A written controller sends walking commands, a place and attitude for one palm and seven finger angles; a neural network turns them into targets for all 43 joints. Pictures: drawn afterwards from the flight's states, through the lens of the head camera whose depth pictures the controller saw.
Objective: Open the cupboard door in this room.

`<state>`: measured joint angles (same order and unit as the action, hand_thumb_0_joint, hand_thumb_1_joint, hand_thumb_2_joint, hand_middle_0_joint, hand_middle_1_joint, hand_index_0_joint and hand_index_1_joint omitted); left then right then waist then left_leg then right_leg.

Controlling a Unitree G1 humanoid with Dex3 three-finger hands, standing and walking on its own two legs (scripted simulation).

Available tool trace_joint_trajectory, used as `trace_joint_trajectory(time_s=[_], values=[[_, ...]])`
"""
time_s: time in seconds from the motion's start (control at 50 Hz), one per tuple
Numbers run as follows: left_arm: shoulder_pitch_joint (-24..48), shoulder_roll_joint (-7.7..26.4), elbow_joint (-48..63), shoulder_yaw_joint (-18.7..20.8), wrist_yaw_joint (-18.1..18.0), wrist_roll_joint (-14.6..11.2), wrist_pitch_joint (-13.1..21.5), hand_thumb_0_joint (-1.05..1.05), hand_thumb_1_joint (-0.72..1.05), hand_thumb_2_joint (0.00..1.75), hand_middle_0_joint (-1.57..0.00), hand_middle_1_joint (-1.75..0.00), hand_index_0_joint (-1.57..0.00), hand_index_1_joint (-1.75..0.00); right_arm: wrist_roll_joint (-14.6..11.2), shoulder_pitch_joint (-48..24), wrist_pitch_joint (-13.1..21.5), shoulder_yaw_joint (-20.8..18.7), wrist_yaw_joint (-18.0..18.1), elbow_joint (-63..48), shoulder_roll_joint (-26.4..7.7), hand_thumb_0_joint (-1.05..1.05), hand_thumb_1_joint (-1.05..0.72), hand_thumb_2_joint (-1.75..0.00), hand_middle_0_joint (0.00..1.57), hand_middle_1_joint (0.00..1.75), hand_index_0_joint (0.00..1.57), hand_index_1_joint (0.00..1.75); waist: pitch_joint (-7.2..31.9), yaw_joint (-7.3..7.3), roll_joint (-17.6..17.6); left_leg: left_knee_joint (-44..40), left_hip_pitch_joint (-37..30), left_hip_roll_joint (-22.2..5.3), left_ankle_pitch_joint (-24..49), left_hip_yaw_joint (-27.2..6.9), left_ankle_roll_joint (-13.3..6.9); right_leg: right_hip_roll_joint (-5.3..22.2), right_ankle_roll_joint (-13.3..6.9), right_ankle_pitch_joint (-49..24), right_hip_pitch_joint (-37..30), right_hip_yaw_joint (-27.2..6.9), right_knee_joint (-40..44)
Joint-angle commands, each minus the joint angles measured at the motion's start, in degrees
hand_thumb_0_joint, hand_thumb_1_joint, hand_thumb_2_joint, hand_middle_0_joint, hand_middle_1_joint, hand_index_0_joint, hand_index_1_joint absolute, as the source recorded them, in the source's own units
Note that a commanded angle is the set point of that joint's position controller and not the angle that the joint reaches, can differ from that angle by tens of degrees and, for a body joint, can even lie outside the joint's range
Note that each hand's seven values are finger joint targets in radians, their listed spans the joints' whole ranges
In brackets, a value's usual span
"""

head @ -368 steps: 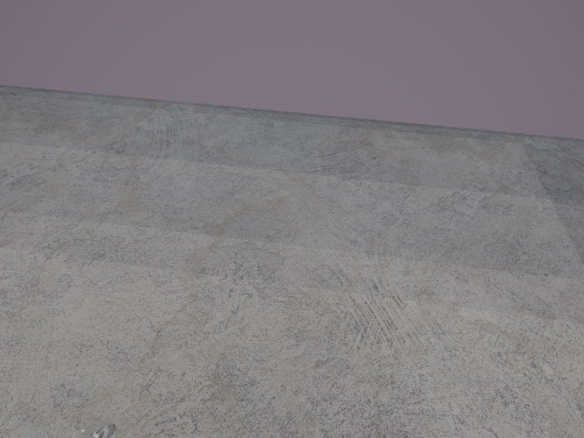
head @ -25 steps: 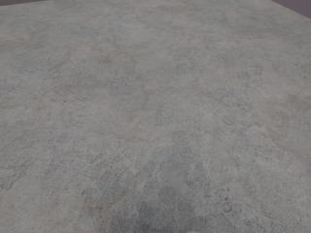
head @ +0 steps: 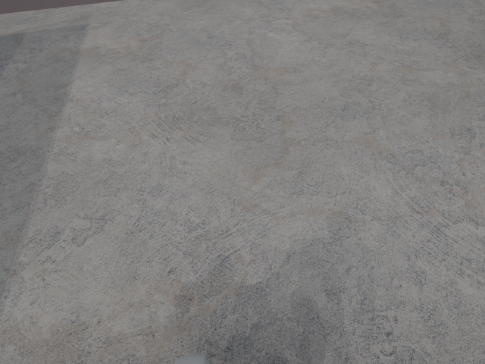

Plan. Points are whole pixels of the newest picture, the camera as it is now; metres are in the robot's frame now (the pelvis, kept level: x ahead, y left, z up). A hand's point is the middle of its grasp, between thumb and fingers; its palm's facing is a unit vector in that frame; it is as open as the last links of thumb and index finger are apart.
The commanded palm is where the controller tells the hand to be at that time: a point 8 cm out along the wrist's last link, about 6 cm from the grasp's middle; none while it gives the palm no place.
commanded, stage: turn or walk to find it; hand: left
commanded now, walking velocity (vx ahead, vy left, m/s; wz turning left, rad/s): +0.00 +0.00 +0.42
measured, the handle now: out of the picture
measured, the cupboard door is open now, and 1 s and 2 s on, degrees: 0 0 0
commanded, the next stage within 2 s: none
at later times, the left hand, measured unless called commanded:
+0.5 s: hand out of the picture +0.03 +0.24 -0.16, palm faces +0.22 -0.94 -0.27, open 7.4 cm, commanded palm none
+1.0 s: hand out of the picture -0.10 +0.18 -0.17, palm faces +0.45 -0.85 -0.26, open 7.4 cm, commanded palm none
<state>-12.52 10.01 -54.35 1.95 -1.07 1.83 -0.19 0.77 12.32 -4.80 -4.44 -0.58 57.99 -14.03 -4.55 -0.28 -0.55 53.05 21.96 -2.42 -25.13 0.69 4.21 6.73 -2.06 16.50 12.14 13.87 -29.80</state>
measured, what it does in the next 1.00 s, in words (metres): steps on the spot, turning left: left foot, then right foot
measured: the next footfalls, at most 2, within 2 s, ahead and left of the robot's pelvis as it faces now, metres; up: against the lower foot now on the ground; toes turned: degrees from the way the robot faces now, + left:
left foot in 0.14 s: +0.01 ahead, +0.15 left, +0.00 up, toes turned +9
right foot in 0.56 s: +0.05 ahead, -0.09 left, +0.00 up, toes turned +9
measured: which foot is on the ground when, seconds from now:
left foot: up 0.00-0.12, down 0.14-0.56, up 0.58-1.00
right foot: down 0.00-0.14, up 0.16-0.54, down 0.56-1.00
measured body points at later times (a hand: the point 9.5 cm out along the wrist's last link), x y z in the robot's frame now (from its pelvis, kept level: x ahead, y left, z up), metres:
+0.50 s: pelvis -0.02 +0.02 +0.00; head +0.01 +0.01 +0.45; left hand +0.02 +0.29 -0.14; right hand +0.10 -0.21 -0.15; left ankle -0.03 +0.14 -0.74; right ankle +0.00 -0.11 -0.71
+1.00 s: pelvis -0.04 -0.02 +0.00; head -0.01 -0.01 +0.45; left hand -0.12 +0.22 -0.15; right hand +0.13 -0.22 -0.16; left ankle -0.12 +0.10 -0.71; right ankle +0.01 -0.10 -0.74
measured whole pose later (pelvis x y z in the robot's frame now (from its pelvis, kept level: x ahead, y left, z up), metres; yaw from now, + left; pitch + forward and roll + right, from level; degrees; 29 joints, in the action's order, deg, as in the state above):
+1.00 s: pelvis -0.04 -0.02 +0.00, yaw +26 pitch -1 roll +2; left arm -14.2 11.4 -55.7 2.4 -1.0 2.0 -0.5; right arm 0.4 9.7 -4.3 -3.8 -0.5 57.3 -13.5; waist -4.8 1.2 0.4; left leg 45.7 18.2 -1.8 -26.3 2.3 3.4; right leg 7.6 -1.7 16.0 13.6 14.9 -31.2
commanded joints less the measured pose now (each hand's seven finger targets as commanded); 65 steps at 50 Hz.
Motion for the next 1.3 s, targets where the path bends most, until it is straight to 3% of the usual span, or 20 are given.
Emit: trace_joint_trajectory(time_s=[0.0, 0.08, 0.1, 0.12, 0.16, 0.24, 0.42, 0.5, 0.52, 0.54, 0.56, 0.62, 0.68, 0.92, 1.0, 1.02, 1.06, 1.08, 1.16, 1.28], values=[[-4.0, 13.8, 1.6, 3.7, -0.8, -0.1, 0.3, 0.0, 0.9, 0.9, -0.2, -0.3, -0.2, -0.3, -0.3, -4.4, 2.5, 0.5, -0.1, -6.0, -2.2, 0.0, -0.9, -0.9, 0.2, 0.3, 0.2, 0.3, 6.1, 3.15, 12.3, -9.3, 0.6, 0.4, -1.2, 3.8, -1.1, 14.9, -6.2, -28.1, -8.2, -10.5, 6.7], [-2.3, 12.7, 1.5, 3.7, -0.4, -0.9, -0.6, 0.0, 0.9, 0.9, -0.2, -0.3, -0.2, -0.3, 0.0, 0.8, 3.6, 0.1, 0.0, -5.0, -4.7, 0.0, -0.9, -0.9, 0.2, 0.3, 0.2, 0.3, 7.9, -0.84, 5.4, -29.6, -14.8, -1.1, 14.4, 3.3, -3.1, 12.0, 0.1, -18.0, 1.1, -5.5, -3.9], [-3.3, 9.8, 3.0, 3.3, -0.1, -1.3, -1.0, 0.0, 0.9, 0.9, -0.2, -0.3, -0.2, -0.3, 0.4, 2.1, 4.1, -1.1, 0.1, -5.3, -10.0, 0.0, -0.9, -0.9, 0.2, 0.3, 0.2, 0.3, 8.7, -1.45, -9.4, -33.3, -21.5, -12.6, 25.4, -12.7, -8.0, 5.0, 4.4, -0.3, 13.3, -2.2, -14.5], [0.6, 7.5, 5.3, 2.0, 0.1, -0.9, -1.3, 0.0, 0.9, 0.9, -0.2, -0.3, -0.2, -0.3, 0.4, 4.7, 3.8, -1.7, 0.3, -5.1, -13.6, 0.0, -0.9, -0.9, 0.2, 0.3, 0.2, 0.3, 6.6, -3.1, -15.4, -35.8, -19.2, -20.6, 36.2, -19.8, -13.3, 0.8, 5.9, 19.4, 18.5, -4.5, -24.6], [4.2, 8.3, 4.9, 2.5, -0.2, -0.8, -2.3, 0.0, 0.9, 0.9, -0.2, -0.3, -0.2, -0.3, 0.6, 2.3, 3.8, -1.3, 1.5, -4.6, -11.9, 0.0, -0.9, -0.9, 0.2, 0.3, 0.2, 0.3, 3.8, -2.79, -14.0, -36.8, -13.3, -17.7, 28.5, -18.5, -14.2, 0.9, 5.7, 15.6, 20.2, -11.6, -33.1], [0.0, 8.6, 2.1, 2.7, 0.6, -0.8, -1.8, 0.0, 0.9, 0.9, -0.2, -0.3, -0.2, -0.3, 0.2, -2.6, 4.7, -0.2, 1.7, -6.3, -8.4, 0.0, -0.9, -0.9, 0.2, 0.3, 0.2, 0.3, 4.9, 0.06, -7.3, -34.8, -15.1, -11.2, 36.2, -10.4, -12.5, 0.1, 6.6, 6.5, 18.3, -12.0, -33.8], [3.6, 7.0, 5.2, 2.0, 0.0, -1.3, -1.4, 0.0, 0.9, 0.9, -0.2, -0.3, -0.2, -0.3, 0.7, 0.1, 3.9, -1.2, 1.4, -6.4, -9.2, 0.0, -0.9, -0.9, 0.2, 0.3, 0.2, 0.3, 5.7, -1.72, -8.9, -32.1, -14.6, -11.0, 37.5, -16.1, -14.2, -2.9, 6.7, 10.3, 12.0, -11.7, -17.0], [-3.4, 7.5, 3.8, 2.2, -0.2, -1.5, -0.4, 0.0, 0.9, 0.9, -0.2, -0.3, -0.2, -0.3, 0.4, -2.6, 3.5, -1.6, 1.1, -7.4, -8.8, 0.0, -0.9, -0.9, 0.2, 0.3, 0.2, 0.3, 7.8, 1.83, -7.4, -26.8, -7.3, -7.4, 31.9, -16.1, -10.9, -4.5, 6.0, -2.3, -2.0, -10.0, 2.3], [-5.1, 9.8, 3.5, 2.7, -0.5, -1.1, 0.2, 0.0, 0.9, 0.9, -0.2, -0.3, -0.2, -0.3, -0.1, -2.1, 3.5, -1.5, 0.8, -7.6, -6.9, 0.0, -0.9, -0.9, 0.2, 0.3, 0.2, 0.3, 8.4, 2.46, -1.7, -22.5, -1.4, -4.0, 23.9, -14.0, -7.9, -0.9, 5.0, -6.7, -9.4, -13.5, 9.3], [-6.4, 14.9, 3.5, 3.7, -1.0, -0.2, 0.8, 0.0, 0.9, 0.9, -0.2, -0.3, -0.2, -0.3, -0.4, -1.3, 3.7, -0.8, 0.4, -8.9, -3.0, 0.0, -0.9, -0.9, 0.2, 0.3, 0.2, 0.3, 8.4, 2.87, 13.4, -11.0, 9.5, 4.0, 5.8, -4.9, -3.6, 13.6, 0.1, -11.1, -15.1, -28.0, 12.8], [-5.6, 16.7, 4.4, 3.9, -1.0, -0.5, 0.6, 0.0, 0.9, 0.9, -0.2, -0.3, -0.2, -0.3, 0.1, -3.2, 3.0, -1.3, 0.6, -9.7, -4.1, 0.0, -0.9, -0.9, 0.2, 0.3, 0.2, 0.3, 6.4, 3.72, 17.4, 0.8, 9.8, 4.9, -8.3, -4.4, -2.7, 21.5, -5.8, -12.6, -6.4, -32.9, 14.8], [2.9, 11.4, 6.4, 2.9, -1.1, -0.8, 0.5, 0.0, 0.9, 0.9, -0.2, -0.3, -0.2, -0.3, 0.5, -1.1, 1.7, -1.8, -0.1, -6.5, -4.6, 0.0, -0.9, -0.9, 0.2, 0.3, 0.2, 0.3, 0.9, -0.51, 7.1, 16.2, 9.9, 1.7, 0.1, -6.0, -2.6, 14.5, -5.3, -6.4, 2.2, -23.4, 14.8], [2.5, 9.5, 6.1, 2.3, -1.0, -0.7, 1.2, 0.0, 0.9, 0.9, -0.2, -0.3, -0.2, -0.3, 0.6, 1.4, 1.4, -1.4, -0.5, -4.8, -3.6, 0.0, -0.9, -0.9, 0.2, 0.3, 0.2, 0.3, 1.6, -0.69, 9.1, 17.1, 9.3, 1.3, 5.3, -3.6, -1.0, 10.8, -3.7, -11.9, -0.3, -15.5, 13.4], [-4.9, 13.4, 1.4, 3.5, -0.8, 0.0, 0.4, 0.0, 0.9, 0.9, -0.2, -0.3, -0.2, -0.3, -0.3, -5.7, 2.3, 0.4, -0.2, -6.0, -2.2, 0.0, -0.9, -0.9, 0.2, 0.3, 0.2, 0.3, 5.6, 3.51, 11.6, -7.5, 1.6, 0.5, -2.4, 2.6, -1.0, 14.8, -6.6, -25.2, -8.2, -12.4, 8.4], [-3.3, 13.8, 0.7, 3.7, -0.6, -0.4, -0.1, 0.0, 0.9, 0.9, -0.2, -0.3, -0.2, -0.3, -0.3, -1.7, 3.1, 0.6, 0.1, -5.2, -3.0, 0.0, -0.9, -0.9, 0.2, 0.3, 0.2, 0.3, 7.7, 0.8, 10.9, -22.9, -8.5, 0.9, 7.0, 4.9, -2.3, 13.8, -3.0, -22.7, -4.5, -8.6, 2.6], [-2.9, 12.8, 0.8, 3.6, -0.5, -0.8, -0.5, 0.0, 0.9, 0.9, -0.2, -0.3, -0.2, -0.3, -0.2, -0.1, 3.5, 0.2, 0.0, -4.8, -4.5, 0.0, -0.9, -0.9, 0.2, 0.3, 0.2, 0.3, 7.9, -0.41, 6.2, -29.5, -15.2, -0.6, 13.4, 3.2, -3.1, 12.1, -0.3, -16.5, 1.2, -6.6, -2.1], [-0.7, 7.4, 4.6, 2.1, 0.1, -1.0, -1.3, 0.0, 0.9, 0.9, -0.2, -0.3, -0.2, -0.3, 0.4, 3.2, 3.7, -1.7, 0.4, -5.2, -13.6, 0.0, -0.9, -0.9, 0.2, 0.3, 0.2, 0.3, 5.8, -2.68, -16.7, -36.7, -19.7, -21.0, 33.1, -21.2, -13.9, 0.9, 6.0, 19.2, 20.3, -4.1, -22.7], [3.3, 8.6, 4.9, 2.1, -0.5, -0.5, -2.2, 0.0, 0.9, 0.9, -0.2, -0.3, -0.2, -0.3, 0.5, 4.2, 3.7, -1.6, 1.0, -4.0, -12.7, 0.0, -0.9, -0.9, 0.2, 0.3, 0.2, 0.3, 5.0, -4.16, -14.7, -37.6, -14.7, -20.0, 30.1, -21.0, -15.0, 0.9, 5.6, 18.6, 19.0, -9.8, -28.7], [-0.1, 8.7, 1.8, 2.7, 0.6, -0.7, -2.0, 0.0, 0.9, 0.9, -0.2, -0.3, -0.2, -0.3, 0.3, -4.3, 4.3, -0.1, 1.6, -6.3, -8.7, 0.0, -0.9, -0.9, 0.2, 0.3, 0.2, 0.3, 2.9, 0.42, -7.9, -36.4, -12.0, -11.7, 27.6, -11.7, -12.6, 0.1, 6.3, 6.9, 18.4, -11.8, -33.7], [1.9, 7.7, 3.4, 2.2, 0.2, -1.0, -1.9, 0.0, 0.9, 0.9, -0.2, -0.3, -0.2, -0.3, 0.3, -0.6, 4.3, -0.8, 1.5, -5.8, -9.0, 0.0, -0.9, -0.9, 0.2, 0.3, 0.2, 0.3, 4.8, -1.11, -6.8, -34.8, -16.1, -11.2, 32.5, -14.1, -14.1, -1.5, 7.3, 8.2, 17.0, -12.0, -25.8]])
